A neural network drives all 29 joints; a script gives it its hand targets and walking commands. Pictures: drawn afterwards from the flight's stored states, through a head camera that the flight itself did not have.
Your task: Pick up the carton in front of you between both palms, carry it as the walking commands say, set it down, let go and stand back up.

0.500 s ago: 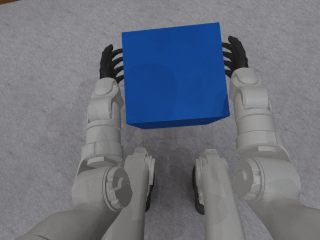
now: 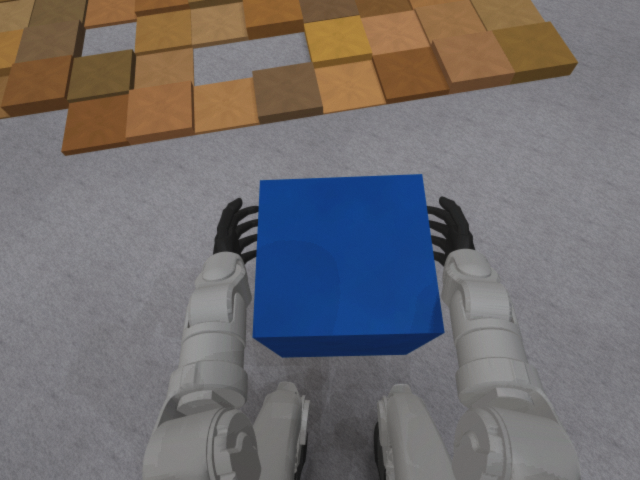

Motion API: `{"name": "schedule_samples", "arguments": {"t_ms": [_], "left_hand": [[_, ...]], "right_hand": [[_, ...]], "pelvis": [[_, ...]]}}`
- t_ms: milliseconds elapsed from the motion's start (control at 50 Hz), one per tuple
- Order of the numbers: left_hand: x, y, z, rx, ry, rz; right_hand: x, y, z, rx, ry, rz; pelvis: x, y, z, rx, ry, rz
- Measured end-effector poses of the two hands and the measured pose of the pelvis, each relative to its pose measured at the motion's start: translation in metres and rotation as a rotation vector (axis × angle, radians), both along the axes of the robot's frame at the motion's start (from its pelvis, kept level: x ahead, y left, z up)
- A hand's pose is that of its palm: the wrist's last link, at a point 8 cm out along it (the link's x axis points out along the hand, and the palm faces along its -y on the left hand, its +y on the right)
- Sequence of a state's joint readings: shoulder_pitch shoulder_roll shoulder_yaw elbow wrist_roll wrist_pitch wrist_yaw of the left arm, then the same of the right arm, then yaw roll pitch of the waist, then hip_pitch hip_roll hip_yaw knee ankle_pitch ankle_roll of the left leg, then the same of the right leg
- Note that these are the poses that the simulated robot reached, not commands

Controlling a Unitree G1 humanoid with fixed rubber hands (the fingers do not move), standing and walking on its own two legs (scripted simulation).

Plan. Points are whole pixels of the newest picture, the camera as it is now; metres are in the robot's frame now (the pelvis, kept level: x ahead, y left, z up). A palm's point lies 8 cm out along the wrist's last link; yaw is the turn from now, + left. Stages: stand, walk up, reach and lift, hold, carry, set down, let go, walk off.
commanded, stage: reach and lift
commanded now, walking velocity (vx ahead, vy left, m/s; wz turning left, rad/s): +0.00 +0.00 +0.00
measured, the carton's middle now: (342, 278) +0.38 +0.01 -0.10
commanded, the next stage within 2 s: hold in 1.60 s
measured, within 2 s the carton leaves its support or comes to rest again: neither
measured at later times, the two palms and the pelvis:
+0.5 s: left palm (187, 228) +0.35 +0.15 +0.13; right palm (511, 237) +0.34 -0.15 +0.12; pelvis +0.04 +0.00 +0.11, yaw +0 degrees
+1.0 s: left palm (173, 217) +0.34 +0.15 +0.16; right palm (533, 230) +0.33 -0.15 +0.16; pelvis +0.03 +0.01 +0.13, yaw -1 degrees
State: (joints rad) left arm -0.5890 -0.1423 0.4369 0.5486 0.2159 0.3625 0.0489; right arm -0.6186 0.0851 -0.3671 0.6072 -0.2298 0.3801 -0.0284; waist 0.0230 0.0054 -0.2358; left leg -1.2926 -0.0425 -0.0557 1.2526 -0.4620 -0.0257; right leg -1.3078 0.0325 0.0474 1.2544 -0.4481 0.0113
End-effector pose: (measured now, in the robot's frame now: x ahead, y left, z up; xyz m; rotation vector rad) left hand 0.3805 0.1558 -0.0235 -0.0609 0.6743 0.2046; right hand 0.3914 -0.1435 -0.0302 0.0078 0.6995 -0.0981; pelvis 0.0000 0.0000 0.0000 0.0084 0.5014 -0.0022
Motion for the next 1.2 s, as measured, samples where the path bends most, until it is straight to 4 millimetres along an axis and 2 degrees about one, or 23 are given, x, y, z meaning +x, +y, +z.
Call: {"name": "schedule_samples", "arguments": {"t_ms": [340,480,600,680,900,1200], "left_hand": [[-0.025,-0.002,0.101,0.004,-0.005,-0.038],[-0.033,-0.002,0.143,0.02,-0.027,-0.063],[-0.038,-0.003,0.172,0.034,-0.035,-0.088],[-0.041,-0.004,0.179,0.041,-0.02,-0.099],[-0.044,-0.003,0.181,0.037,-0.012,-0.09],[-0.036,-0.005,0.188,0.057,-0.015,-0.105]], "right_hand": [[-0.034,-0.002,0.103,-0.005,-0.006,-0.03],[-0.046,-0.002,0.145,-0.014,-0.029,-0.037],[-0.055,-0.003,0.174,-0.031,-0.037,-0.037],[-0.06,-0.004,0.181,-0.036,-0.022,-0.039],[-0.062,-0.003,0.182,-0.028,-0.014,-0.038],[-0.053,-0.005,0.19,-0.05,-0.017,-0.021]], "pelvis": [[0.031,0.002,0.087,-0.008,-0.26,-0.003],[0.04,0.003,0.111,-0.008,-0.391,-0.002],[0.041,0.005,0.123,-0.009,-0.497,-0.002],[0.039,0.006,0.126,-0.01,-0.544,-0.005],[0.029,0.006,0.126,-0.011,-0.583,-0.009],[0.043,0.003,0.131,-0.01,-0.583,-0.007]]}}
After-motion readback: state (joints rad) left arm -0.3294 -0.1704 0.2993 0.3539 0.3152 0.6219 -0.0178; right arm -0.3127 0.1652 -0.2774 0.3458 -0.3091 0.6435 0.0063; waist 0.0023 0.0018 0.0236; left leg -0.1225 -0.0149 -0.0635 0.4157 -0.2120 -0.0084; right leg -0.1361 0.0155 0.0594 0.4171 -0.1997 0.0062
